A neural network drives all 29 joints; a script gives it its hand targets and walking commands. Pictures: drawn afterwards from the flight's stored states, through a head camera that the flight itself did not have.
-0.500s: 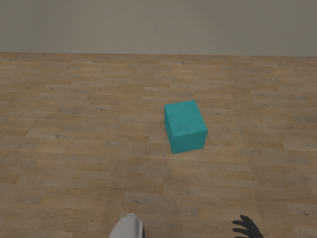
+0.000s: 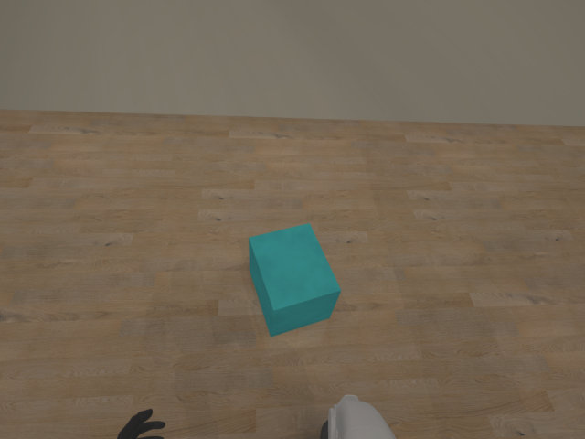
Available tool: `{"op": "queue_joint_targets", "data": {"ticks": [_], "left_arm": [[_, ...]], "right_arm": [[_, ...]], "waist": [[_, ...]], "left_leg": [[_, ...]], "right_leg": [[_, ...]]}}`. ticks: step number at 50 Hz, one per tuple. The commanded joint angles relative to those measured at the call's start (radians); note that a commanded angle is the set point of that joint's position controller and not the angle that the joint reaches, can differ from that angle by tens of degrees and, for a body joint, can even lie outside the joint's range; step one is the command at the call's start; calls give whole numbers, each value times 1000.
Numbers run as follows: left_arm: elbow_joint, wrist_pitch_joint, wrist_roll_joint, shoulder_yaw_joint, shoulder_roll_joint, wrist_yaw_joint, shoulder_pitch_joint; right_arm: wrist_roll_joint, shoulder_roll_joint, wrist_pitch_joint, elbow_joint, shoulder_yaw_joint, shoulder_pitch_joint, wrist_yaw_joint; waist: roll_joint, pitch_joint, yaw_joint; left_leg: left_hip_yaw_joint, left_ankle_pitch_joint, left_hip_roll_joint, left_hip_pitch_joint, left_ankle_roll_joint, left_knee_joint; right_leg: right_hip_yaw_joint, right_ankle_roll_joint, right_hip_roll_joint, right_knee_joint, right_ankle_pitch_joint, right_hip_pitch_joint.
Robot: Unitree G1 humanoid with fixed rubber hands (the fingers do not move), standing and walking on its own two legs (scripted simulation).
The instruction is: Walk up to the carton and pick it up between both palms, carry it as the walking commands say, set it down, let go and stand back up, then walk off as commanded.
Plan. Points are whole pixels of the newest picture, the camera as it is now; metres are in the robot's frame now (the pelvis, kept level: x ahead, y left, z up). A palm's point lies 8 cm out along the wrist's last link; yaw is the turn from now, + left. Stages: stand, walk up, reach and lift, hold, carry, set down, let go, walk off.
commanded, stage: walk up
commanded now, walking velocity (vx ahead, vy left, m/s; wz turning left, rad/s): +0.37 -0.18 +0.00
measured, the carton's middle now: (290, 279) +0.70 -0.08 -0.67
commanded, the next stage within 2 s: none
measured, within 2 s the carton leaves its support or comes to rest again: neither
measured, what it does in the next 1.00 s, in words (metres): walks ahead: right foot, then left foot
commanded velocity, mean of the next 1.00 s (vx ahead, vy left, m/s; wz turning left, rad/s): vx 0.15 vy -0.01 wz -0.02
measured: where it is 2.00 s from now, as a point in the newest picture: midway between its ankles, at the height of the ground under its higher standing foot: (322, 429)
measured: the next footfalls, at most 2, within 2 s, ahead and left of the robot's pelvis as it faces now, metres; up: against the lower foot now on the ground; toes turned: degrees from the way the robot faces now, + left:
right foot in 0.14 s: +0.20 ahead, -0.17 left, +0.00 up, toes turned -9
left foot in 0.60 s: +0.27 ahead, +0.11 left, +0.00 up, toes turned +8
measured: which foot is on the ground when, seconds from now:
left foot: down 0.00-0.14, up 0.16-0.58, down 0.60-1.00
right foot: up 0.00-0.12, down 0.14-0.60, up 0.62-1.00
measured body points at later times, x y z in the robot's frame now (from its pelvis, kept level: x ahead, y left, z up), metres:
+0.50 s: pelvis +0.15 -0.04 +0.00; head +0.17 -0.06 +0.45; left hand +0.10 +0.21 -0.14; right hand +0.24 -0.28 -0.16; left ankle +0.21 +0.12 -0.70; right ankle +0.16 -0.17 -0.75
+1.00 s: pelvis +0.19 -0.04 -0.01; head +0.22 -0.03 +0.44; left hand +0.30 +0.21 -0.16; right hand +0.20 -0.32 -0.14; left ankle +0.23 +0.10 -0.75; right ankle +0.19 -0.20 -0.71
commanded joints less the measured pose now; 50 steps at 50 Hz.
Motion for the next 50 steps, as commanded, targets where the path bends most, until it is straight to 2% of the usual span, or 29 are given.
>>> {"op": "queue_joint_targets", "data": {"ticks": [1, 3, 4, 5, 6, 7, 8, 9, 11, 13, 15, 22, 24, 25, 27, 29, 30, 31, 32, 33, 34, 35, 36, 38, 40, 42, 48, 49, 50], "left_arm": [[-60, -10, -7, -4, 11, -6, -64], [-60, -26, -4, -1, 20, 4, -55], [-48, -41, -2, -1, 18, 13, -15], [-13, -54, 2, 12, 49, 25, 64], [30, -70, 12, 28, 92, 41, 170], [55, -84, 30, 48, 180, 54, 286], [60, -78, 15, 61, 274, 65, 355], [66, -73, -1, 64, 246, 64, 334], [41, -80, 6, 43, 161, 67, 224], [34, -82, -1, 24, 94, 71, 161], [31, -88, 0, 21, 85, 69, 174], [52, -85, 12, 23, 103, 78, 274], [57, -80, 7, 18, 97, 73, 264], [68, -72, 3, 19, 102, 75, 279], [83, -63, -2, 20, 115, 74, 287], [102, -54, -5, 10, 88, 72, 297], [105, -51, -4, -9, 22, 74, 314], [67, -53, -7, -28, -52, 74, 295], [43, -28, -8, -17, -32, 91, 275], [62, -8, -20, 2, 19, 99, 257], [76, 1, -20, 12, 23, 103, 290], [87, 5, -21, 12, 12, 99, 310], [91, 12, -18, 15, 17, 95, 309], [80, 36, -4, 32, 46, 89, 280], [48, 55, 5, 44, 53, 81, 229], [7, 66, 5, 45, 45, 67, 166], [-45, 56, -9, 26, 20, 49, 79], [-41, 45, -15, 21, 21, 54, 85], [-31, 32, -17, 11, 5, 60, 107]], "right_arm": [[-5, -185, -4, -44, -39, -5, -10], [-8, -183, 1, -34, -41, -8, -7], [-5, -155, 12, -13, -32, -8, -4], [0, -147, 19, 1, -26, 6, -4], [2, -113, 20, 10, -10, 35, -1], [5, -59, 15, -13, 4, 41, 1], [9, -28, 20, -45, 1, 73, -6], [1, -95, 34, -54, -14, 11, -11], [-1, -96, 49, -25, -26, -33, -6], [-1, -63, 75, -8, -27, -12, 7], [0, -61, 96, -14, -27, -34, 14], [-2, -62, 107, -83, -19, -258, 34], [9, -40, 92, -113, -5, -313, 39], [10, -48, 83, -119, -7, -324, 37], [10, -57, 67, -102, -8, -288, 22], [9, -73, 43, -49, -11, -175, 8], [0, -103, 27, -31, -17, -109, -1], [-15, -193, 18, -42, -30, -69, -10], [-8, -246, 37, -49, -28, -124, -19], [2, -207, 41, -58, -15, -204, -24], [4, -177, 33, -58, -4, -228, -28], [11, -147, 32, -57, 6, -270, -29], [18, -138, 32, -57, 11, -276, -33], [20, -169, 40, -45, -6, -224, -42], [17, -199, 56, -43, -28, -186, -53], [14, -202, 65, -51, -36, -177, -59], [-1, -224, 74, -72, -42, -224, -43], [-6, -222, 75, -78, -40, -247, -33], [-4, -207, 82, -76, -32, -267, -23]], "waist": [[247, 52, 17], [287, 33, 16], [289, 8, 38], [191, -28, 70], [62, -102, 107], [-154, -184, 147], [-320, -282, 174], [-221, -251, 150], [-46, -102, 109], [-92, -76, 62], [-148, -70, 57], [-152, 1, 95], [-231, -2, 89], [-240, -9, 91], [-155, -17, 79], [-41, -54, 37], [86, -70, 18], [318, -54, 0], [380, -10, 16], [251, -6, 51], [189, -42, 74], [195, -82, 96], [210, -99, 98], [196, -111, 81], [185, -113, 67], [209, -111, 57], [288, -89, 39], [324, -98, 37], [336, -111, 55]], "left_leg": [[-86, 365, 222, -68, 107, -128], [-64, 300, 205, -56, 98, -102], [-30, 226, 156, -72, 92, -47], [-8, 207, 124, -118, 79, 71], [9, 158, 75, -184, 62, 249], [16, -122, 11, -333, 28, 498], [-40, -393, -47, -488, 18, 732], [-119, -364, 6, -489, 17, 849], [-154, -198, 36, -484, 11, 854], [-143, -102, 40, -411, 1, 797], [-123, -46, 13, -385, 0, 771], [-94, 18, 2, -435, -30, 505], [-54, 16, -21, -329, -28, 368], [-27, -6, -38, -286, -35, 350], [0, 16, -44, -214, -32, 238], [26, 30, -66, -28, -30, 89], [-83, 8, 36, 49, -27, 18], [-364, -151, 248, 33, 25, -146], [-456, 221, 363, -87, 138, -167], [-370, 679, 345, -94, 169, -68], [-289, 870, 296, -72, 175, 14], [-204, 889, 236, -64, 161, 37], [-183, 898, 228, -64, 158, 42], [-224, 857, 269, -66, 181, 50], [-247, 741, 312, -73, 200, 47], [-224, 609, 299, -93, 199, 35], [-174, 334, 235, -186, 168, -20], [-164, 290, 212, -192, 162, -21], [-134, 260, 164, -184, 143, -1]], "right_leg": [[-24, -11, 4, -145, -10, 78], [-41, -19, 23, -212, -79, 147], [-62, -17, 39, -269, -104, 238], [-89, -18, 54, -326, -78, 380], [-67, -29, 32, -351, -80, 546], [189, -76, -190, -387, 40, 677], [507, -203, -414, -512, 25, 744], [526, -229, -403, -524, 39, 664], [393, -197, -341, -499, 148, 489], [244, -140, -245, -520, 161, 373], [168, -128, -212, -536, 143, 332], [136, -147, -210, -634, -183, 325], [63, -139, -144, -638, -275, 280], [53, -148, -124, -625, -276, 274], [65, -152, -141, -571, -246, 287], [56, -111, -106, -426, -249, 239], [15, -79, -56, -271, -269, 180], [-45, -24, 42, -45, -388, 48], [8, -10, 66, 15, -492, 51], [60, -1, 43, 80, -496, 103], [77, 3, 42, 100, -451, 134], [78, 8, 37, 101, -396, 161], [63, 10, 49, 128, -359, 158], [66, 25, 58, 245, -343, 102], [82, 33, 57, 345, -351, 21], [88, 34, 56, 360, -332, -12], [34, 12, 65, 5, -285, 169], [15, 9, 81, -71, -279, 227], [-6, 7, 94, -199, -223, 301]]}}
